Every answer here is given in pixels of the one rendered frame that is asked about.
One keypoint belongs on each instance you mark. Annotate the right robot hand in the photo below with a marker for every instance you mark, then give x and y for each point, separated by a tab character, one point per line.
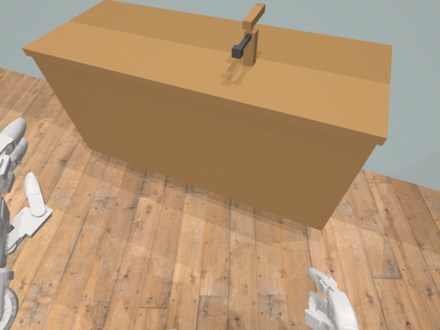
335	313

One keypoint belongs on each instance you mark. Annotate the robot left forearm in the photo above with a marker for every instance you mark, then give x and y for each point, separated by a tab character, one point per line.
9	302

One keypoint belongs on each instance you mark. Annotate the counter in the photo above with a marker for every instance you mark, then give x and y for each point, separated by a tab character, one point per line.
285	129

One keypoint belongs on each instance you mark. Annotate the left robot hand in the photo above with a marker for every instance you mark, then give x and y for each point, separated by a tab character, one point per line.
28	221

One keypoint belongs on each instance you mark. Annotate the tap lever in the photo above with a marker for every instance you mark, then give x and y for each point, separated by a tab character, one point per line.
237	50

